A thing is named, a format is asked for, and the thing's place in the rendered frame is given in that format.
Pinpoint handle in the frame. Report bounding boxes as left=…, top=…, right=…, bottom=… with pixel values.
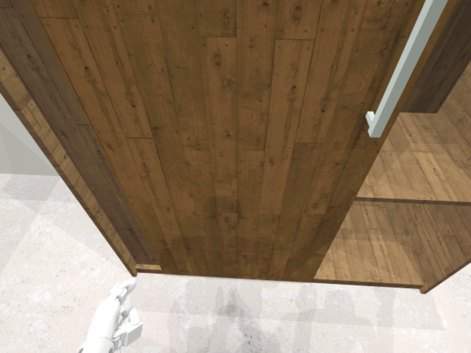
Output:
left=366, top=0, right=448, bottom=138

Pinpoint wardrobe door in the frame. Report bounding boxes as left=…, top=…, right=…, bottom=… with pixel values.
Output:
left=27, top=0, right=458, bottom=283
left=0, top=0, right=159, bottom=265

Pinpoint left robot forearm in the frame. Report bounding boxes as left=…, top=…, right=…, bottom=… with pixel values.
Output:
left=77, top=338, right=114, bottom=353

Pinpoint robot left hand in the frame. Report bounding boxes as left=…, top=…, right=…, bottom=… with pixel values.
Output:
left=86, top=278, right=143, bottom=351

